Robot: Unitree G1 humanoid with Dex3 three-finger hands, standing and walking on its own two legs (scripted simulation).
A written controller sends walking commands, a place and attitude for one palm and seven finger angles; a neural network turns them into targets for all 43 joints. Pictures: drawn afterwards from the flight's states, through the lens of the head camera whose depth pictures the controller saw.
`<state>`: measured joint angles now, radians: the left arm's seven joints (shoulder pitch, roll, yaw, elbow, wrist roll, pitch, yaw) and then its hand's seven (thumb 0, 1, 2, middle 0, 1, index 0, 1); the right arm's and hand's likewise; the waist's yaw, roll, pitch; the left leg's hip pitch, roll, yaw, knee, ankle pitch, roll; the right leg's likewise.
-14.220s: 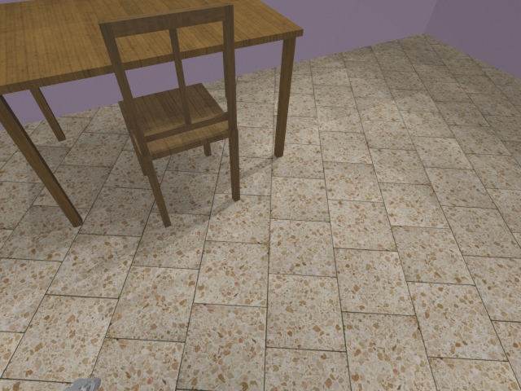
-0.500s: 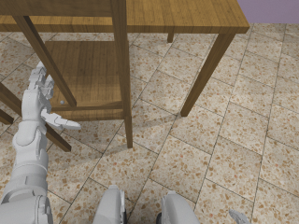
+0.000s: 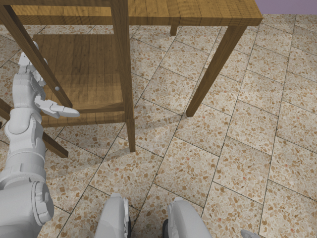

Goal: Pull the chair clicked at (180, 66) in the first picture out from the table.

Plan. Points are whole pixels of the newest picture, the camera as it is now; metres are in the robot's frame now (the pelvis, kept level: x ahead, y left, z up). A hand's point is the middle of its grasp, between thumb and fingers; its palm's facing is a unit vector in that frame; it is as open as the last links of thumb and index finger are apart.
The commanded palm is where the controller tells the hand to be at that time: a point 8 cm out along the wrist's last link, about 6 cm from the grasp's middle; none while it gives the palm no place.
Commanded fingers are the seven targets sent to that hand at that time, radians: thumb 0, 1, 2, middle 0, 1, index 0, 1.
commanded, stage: push the fingers through the gap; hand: left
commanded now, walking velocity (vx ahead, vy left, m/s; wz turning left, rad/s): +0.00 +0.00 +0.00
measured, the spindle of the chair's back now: (45, 72) +0.49 +0.26 +0.06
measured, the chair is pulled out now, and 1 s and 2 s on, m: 0.00 0.00 0.03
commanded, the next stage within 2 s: hook a spindle and tug to test in 0.34 s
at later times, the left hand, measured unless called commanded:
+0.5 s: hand (59, 89) +0.46 +0.23 +0.04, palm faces +0.09 -1.00 -0.04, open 16.9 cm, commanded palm +0.43 +0.26 +0.04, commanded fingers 0.00 -0.50 0.30 -0.13 -0.30 -0.13 -0.30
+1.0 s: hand (59, 88) +0.46 +0.23 +0.04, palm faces +0.11 -0.99 -0.03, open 12.0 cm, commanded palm +0.44 +0.26 +0.04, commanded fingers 0.00 0.28 0.64 -0.50 -1.45 -0.50 -1.45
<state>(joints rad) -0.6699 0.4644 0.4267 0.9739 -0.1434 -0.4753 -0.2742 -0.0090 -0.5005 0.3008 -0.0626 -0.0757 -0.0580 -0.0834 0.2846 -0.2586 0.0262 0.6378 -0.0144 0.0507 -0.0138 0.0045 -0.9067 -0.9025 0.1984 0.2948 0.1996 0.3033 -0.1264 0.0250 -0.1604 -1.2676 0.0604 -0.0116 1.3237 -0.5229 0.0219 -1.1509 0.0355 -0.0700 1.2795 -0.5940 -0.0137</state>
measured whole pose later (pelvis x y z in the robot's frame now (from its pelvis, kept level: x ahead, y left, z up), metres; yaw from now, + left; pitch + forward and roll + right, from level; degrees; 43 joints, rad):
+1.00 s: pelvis +0.00 +0.00 +0.00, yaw +0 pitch +26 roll -4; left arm -0.66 0.45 0.41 0.97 -0.15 -0.48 -0.24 -0.01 -0.20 0.43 -0.40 -1.14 -0.37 -1.14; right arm 0.29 -0.25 0.02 0.64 -0.01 0.08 -0.01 0.00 -0.91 -0.90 0.20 0.29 0.20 0.30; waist -0.12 0.03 -0.16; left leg -1.25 0.06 -0.02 1.30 -0.52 0.02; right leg -1.13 0.04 -0.07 1.26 -0.59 -0.02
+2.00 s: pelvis +0.03 +0.01 +0.02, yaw +0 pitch +26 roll -4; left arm -0.35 0.33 0.33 0.65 -0.20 -0.45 -0.19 0.02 0.77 0.80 -0.43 -1.45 -0.42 -1.45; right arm 0.27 -0.24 0.00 0.59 -0.01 0.06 0.02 0.00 -0.91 -0.90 0.20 0.29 0.20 0.30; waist -0.10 0.03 -0.18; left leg -1.14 0.05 0.02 1.23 -0.54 0.03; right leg -1.03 0.03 -0.04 1.18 -0.60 0.00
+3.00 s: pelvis -0.05 -0.01 +0.11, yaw +2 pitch +4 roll -2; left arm -0.46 0.18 0.05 1.09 -0.09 -0.24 0.10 0.02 0.72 0.80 -0.31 -1.15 -0.50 -1.45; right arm 0.24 -0.25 0.01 0.74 0.06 -0.02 -0.13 0.01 -0.91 -0.90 0.20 0.29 0.20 0.30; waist -0.05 0.05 0.07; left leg -0.51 0.03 0.01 0.61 -0.18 0.01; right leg -0.42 0.03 -0.05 0.58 -0.23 -0.01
